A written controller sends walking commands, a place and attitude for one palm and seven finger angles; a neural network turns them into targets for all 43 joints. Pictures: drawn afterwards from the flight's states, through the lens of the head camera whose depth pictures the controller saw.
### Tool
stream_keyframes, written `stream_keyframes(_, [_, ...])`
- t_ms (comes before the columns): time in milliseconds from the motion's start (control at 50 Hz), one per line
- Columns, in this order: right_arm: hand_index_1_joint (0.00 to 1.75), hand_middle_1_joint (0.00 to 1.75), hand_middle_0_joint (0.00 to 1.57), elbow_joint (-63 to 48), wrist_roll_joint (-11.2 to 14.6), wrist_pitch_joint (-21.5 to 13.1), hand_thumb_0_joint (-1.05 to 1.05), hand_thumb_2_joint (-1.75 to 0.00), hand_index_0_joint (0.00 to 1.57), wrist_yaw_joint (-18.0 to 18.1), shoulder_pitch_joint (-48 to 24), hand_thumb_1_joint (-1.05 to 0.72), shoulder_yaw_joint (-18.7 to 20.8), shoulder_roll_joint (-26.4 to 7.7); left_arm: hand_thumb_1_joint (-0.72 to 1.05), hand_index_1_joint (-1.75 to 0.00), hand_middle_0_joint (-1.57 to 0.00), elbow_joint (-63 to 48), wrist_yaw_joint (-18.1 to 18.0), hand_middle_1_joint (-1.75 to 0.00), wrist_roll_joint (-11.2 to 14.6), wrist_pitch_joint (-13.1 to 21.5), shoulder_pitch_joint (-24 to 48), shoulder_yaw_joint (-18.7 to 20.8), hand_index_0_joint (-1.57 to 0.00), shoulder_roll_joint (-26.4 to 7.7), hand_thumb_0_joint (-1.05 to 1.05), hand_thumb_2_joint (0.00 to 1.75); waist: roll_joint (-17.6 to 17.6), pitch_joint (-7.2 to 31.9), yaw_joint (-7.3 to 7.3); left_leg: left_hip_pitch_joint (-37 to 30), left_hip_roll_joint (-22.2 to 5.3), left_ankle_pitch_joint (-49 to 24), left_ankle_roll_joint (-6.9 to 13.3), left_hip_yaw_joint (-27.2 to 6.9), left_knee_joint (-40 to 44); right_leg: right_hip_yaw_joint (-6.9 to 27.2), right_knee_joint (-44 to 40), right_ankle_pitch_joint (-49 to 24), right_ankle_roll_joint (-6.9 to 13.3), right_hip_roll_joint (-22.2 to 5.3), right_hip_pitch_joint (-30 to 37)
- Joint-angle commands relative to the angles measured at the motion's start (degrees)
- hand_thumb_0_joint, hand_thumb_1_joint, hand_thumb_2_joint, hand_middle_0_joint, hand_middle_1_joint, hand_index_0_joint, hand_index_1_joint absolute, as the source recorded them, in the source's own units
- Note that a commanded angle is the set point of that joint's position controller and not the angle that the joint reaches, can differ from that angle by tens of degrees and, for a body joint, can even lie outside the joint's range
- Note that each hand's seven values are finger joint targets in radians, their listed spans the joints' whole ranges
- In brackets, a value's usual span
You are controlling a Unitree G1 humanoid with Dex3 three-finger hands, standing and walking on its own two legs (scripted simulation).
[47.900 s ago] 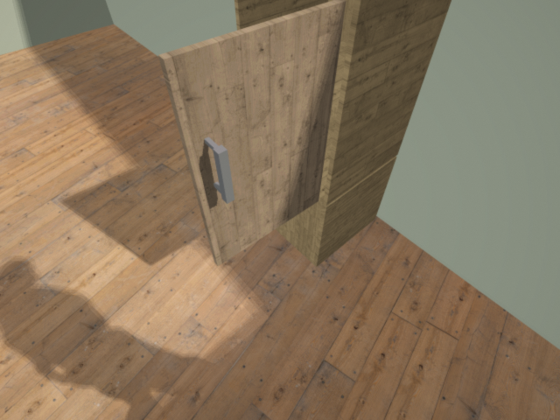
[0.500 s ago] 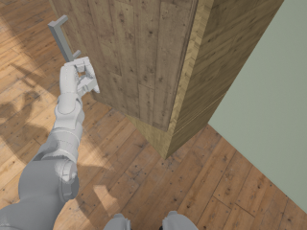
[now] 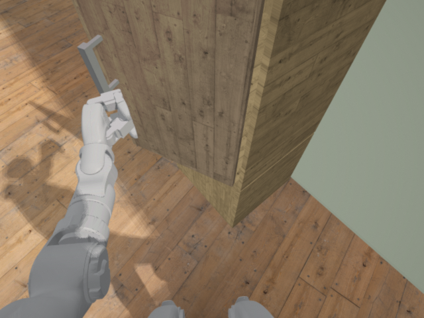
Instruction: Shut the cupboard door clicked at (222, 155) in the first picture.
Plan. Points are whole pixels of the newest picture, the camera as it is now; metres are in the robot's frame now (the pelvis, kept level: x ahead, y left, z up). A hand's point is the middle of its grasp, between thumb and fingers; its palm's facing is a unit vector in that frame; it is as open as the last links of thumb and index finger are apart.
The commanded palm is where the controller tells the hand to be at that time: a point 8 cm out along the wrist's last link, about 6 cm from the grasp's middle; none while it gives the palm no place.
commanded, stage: draw the hand back to the body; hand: left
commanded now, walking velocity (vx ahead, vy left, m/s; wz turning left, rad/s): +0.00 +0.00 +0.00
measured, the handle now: (101, 67) +0.66 +0.22 +0.07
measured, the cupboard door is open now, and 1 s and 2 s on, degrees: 24 24 24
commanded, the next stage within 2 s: step back with the hand held close in 1.42 s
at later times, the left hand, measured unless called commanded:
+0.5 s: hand (50, 181) +0.31 +0.21 +0.15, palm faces +0.14 -0.97 -0.20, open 3.1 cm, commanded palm +0.28 +0.26 +0.16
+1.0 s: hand out of the picture +0.21 +0.29 +0.21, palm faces +0.44 -0.80 -0.41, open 5.8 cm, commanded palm +0.16 +0.33 +0.23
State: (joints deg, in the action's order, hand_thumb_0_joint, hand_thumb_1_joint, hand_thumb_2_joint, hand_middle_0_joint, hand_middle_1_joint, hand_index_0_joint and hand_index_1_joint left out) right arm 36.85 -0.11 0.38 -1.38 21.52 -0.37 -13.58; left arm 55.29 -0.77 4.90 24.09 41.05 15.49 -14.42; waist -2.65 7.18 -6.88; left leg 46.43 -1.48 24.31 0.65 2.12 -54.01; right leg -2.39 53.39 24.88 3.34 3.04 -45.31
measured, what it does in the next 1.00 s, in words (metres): rises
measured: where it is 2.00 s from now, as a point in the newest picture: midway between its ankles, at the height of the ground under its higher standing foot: outside the picture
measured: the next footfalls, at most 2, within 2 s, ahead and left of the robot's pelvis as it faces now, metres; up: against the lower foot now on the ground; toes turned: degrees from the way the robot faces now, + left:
none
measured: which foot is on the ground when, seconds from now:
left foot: down 0.00-1.00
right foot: down 0.00-1.00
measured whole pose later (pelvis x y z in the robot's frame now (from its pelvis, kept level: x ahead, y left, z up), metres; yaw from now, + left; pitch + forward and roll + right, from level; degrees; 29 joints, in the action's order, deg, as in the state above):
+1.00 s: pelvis +0.02 +0.03 +0.06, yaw +2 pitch -4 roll -1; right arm 35.9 1.0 -1.4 3.5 12.2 -2.6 -13.1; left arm -19.3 -5.9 3.9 2.3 -24.3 17.2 -20.2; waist -5.0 0.4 2.6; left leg 6.1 2.0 13.6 2.7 1.5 -23.5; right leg -2.1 21.3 13.8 0.6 0.6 -3.6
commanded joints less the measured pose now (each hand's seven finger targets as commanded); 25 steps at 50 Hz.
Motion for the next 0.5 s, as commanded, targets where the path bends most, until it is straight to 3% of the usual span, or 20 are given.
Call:
stream_keyframes(0, [0.30,0.30,0.20,-8.0,1.8,-1.7,0.00,-0.90,0.20,0.8,2.4,-0.90,3.4,-8.6,0.90,-1.50,-1.30,-21.8,1.9,-1.50,2.5,0.9,11.6,0.0,-1.30,-10.8,0.00,0.90,2.9,26.1,3.23,-15.1,2.2,-18.1,1.7,-0.7,7.3,4.1,-9.9,-29.7,-3.3,-1.2,23.9])
stream_keyframes(20, [0.30,0.30,0.20,-8.1,2.1,-1.6,0.00,-0.90,0.20,1.2,2.0,-0.90,3.5,-8.7,0.90,-1.50,-1.30,-23.0,2.0,-1.50,3.3,-0.5,9.9,0.8,-1.30,-11.4,0.00,0.90,5.0,23.7,3.39,-14.5,2.2,-16.5,1.8,-0.6,8.3,4.3,-11.4,-28.1,-3.6,-1.3,24.7])
stream_keyframes(60, [0.30,0.30,0.20,-8.6,2.6,-1.6,0.00,-0.90,0.20,1.9,0.5,-0.90,3.4,-8.8,0.90,-1.50,-1.30,-27.1,2.5,-1.50,4.7,-2.6,8.1,0.5,-1.30,-11.3,0.00,0.90,6.0,19.3,3.28,-14.9,2.2,-14.4,2.0,-0.5,10.1,4.7,-14.1,-25.2,-3.9,-1.6,25.2])
stream_keyframes(120, [0.30,0.30,0.20,-8.8,3.0,-2.6,0.00,-0.90,0.20,2.8,-2.0,-0.90,3.0,-8.1,0.90,-1.50,-1.30,-34.6,3.0,-1.50,5.5,-3.3,5.7,-2.0,-1.30,-9.2,0.00,0.90,1.6,16.5,3.58,-20.1,2.0,-14.9,2.1,-0.9,12.3,3.8,-15.5,-23.6,-3.3,-1.3,24.2])
stream_keyframes(160, [0.30,0.30,0.20,-9.0,3.1,-3.5,0.00,-0.90,0.20,3.0,-3.0,-0.90,2.9,-8.0,0.90,-1.50,-1.30,-39.0,3.5,-1.50,5.9,-3.2,1.5,-3.2,-1.30,-8.3,0.00,0.90,1.4,16.6,4.09,-23.4,1.7,-16.9,2.0,-1.5,13.4,2.5,-15.4,-24.4,-2.8,-0.9,24.4])
stream_keyframes(180, [0.30,0.30,0.20,-9.2,3.3,-4.0,0.00,-0.90,0.20,3.2,-3.8,-0.90,2.8,-8.0,0.90,-1.50,-1.30,-41.1,4.0,-1.50,6.0,-3.4,-0.7,-4.3,-1.30,-7.6,0.00,0.90,-1.3,15.8,4.27,-24.9,1.7,-17.6,2.0,-1.4,13.7,2.5,-15.7,-24.7,-2.7,-1.0,24.0])
stream_keyframes(200, [0.30,0.30,0.20,-8.9,3.4,-4.3,0.00,-0.90,0.20,3.2,-4.4,-0.90,2.6,-7.9,0.90,-1.50,-1.30,-40.5,4.3,-1.50,6.3,-4.1,-4.2,-3.7,-1.30,-7.9,0.00,0.90,0.4,14.4,4.71,-25.0,1.5,-17.1,1.8,-1.9,14.6,1.9,-15.9,-23.4,-2.7,-0.9,23.8])
stream_keyframes(220, [0.30,0.30,0.20,-9.2,3.6,-4.6,0.00,-0.90,0.20,3.2,-5.6,-0.90,2.4,-7.8,0.90,-1.50,-1.30,-40.5,4.9,-1.50,6.5,-5.2,-6.6,-4.9,-1.30,-6.6,0.00,0.90,-0.5,11.8,4.87,-24.9,1.5,-15.5,1.7,-1.9,15.4,1.7,-16.8,-21.3,-2.6,-1.0,23.0])
stream_keyframes(260, [0.30,0.30,0.20,-9.8,3.9,-4.9,0.00,-0.90,0.20,3.5,-7.2,-0.90,2.2,-8.2,0.90,-1.44,-1.24,-41.3,5.8,-1.44,7.1,-7.9,-10.1,-4.2,-1.24,-7.5,0.00,0.90,1.2,9.2,5.39,-24.8,1.5,-13.5,1.6,-2.3,16.9,1.5,-18.0,-18.7,-2.5,-1.2,23.4])
stream_keyframes(320, [0.30,0.30,0.20,-11.6,4.4,-5.3,0.00,-0.90,0.20,4.0,-10.2,-0.90,1.6,-8.0,0.90,-1.35,-1.16,-46.8,7.0,-1.35,8.5,-12.2,-13.8,-3.7,-1.16,-7.8,0.00,0.90,1.3,9.0,6.54,-26.6,1.7,-14.3,1.6,-2.3,18.3,1.3,-18.9,-19.4,-2.5,-1.7,26.0])
stream_keyframes(340, [0.30,0.30,0.20,-12.3,4.0,-3.9,0.00,-0.90,0.20,4.8,-12.5,-0.90,2.0,-6.7,0.90,-1.32,-1.13,-55.3,2.8,-1.32,2.2,-11.4,-13.4,-6.5,-1.13,-11.8,0.00,0.90,3.2,9.6,6.37,-30.0,1.7,-15.0,1.4,-2.1,21.1,3.8,-22.5,-18.5,-2.7,-2.9,27.8])
stream_keyframes(360, [0.30,0.30,0.20,-12.4,3.7,-3.4,0.00,-0.90,0.20,5.4,-13.1,-0.90,1.9,-6.7,0.90,-1.29,-1.11,-56.2,0.5,-1.29,1.7,-12.4,-17.1,-5.6,-1.11,-11.2,0.00,0.90,2.4,8.4,6.21,-31.1,1.4,-15.4,1.5,-2.1,22.1,3.4,-23.4,-18.6,-2.9,-3.0,28.8])
stream_keyframes(380, [0.30,0.30,0.20,-12.7,3.6,-3.3,0.00,-0.90,0.20,5.8,-13.6,-0.90,1.5,-6.7,0.90,-1.26,-1.08,-57.8,-0.3,-1.26,1.7,-13.5,-19.6,-6.2,-1.08,-10.5,0.00,0.90,4.3,7.0,6.47,-31.1,1.4,-15.7,1.7,-2.6,22.7,3.0,-23.9,-18.9,-2.9,-2.9,29.2])
stream_keyframes(420, [0.30,0.30,0.20,-12.7,3.6,-2.9,0.00,-0.90,0.20,6.1,-15.0,-0.90,0.9,-6.4,0.90,-1.20,-1.02,-61.9,-1.9,-1.20,0.5,-14.8,-21.1,-7.3,-1.02,-10.0,0.00,0.90,0.8,5.5,6.36,-34.3,0.9,-16.9,1.5,-3.1,24.8,2.3,-24.9,-18.9,-2.5,-2.8,30.2])
stream_keyframes(460, [0.30,0.30,0.20,-12.5,3.3,-3.0,0.00,-0.90,0.20,6.4,-15.9,-0.90,0.4,-6.3,0.90,-1.14,-0.97,-64.5,-3.1,-1.14,-0.1,-16.0,-22.8,-6.9,-0.97,-10.4,0.00,0.90,-0.4,3.0,6.35,-36.6,0.6,-16.6,1.2,-3.7,26.8,1.9,-26.8,-17.8,-2.3,-2.5,30.6])
stream_keyframes(480, [0.30,0.30,0.20,-12.3,3.1,-3.0,0.00,-0.90,0.20,6.7,-16.0,-0.90,0.4,-6.5,0.90,-1.11,-0.94,-65.4,-3.6,-1.11,-0.3,-16.5,-24.3,-6.4,-0.94,-11.1,0.00,0.90,0.7,2.3,6.56,-37.0,0.5,-16.8,1.3,-3.8,27.8,1.8,-27.9,-17.7,-2.3,-2.4,31.5])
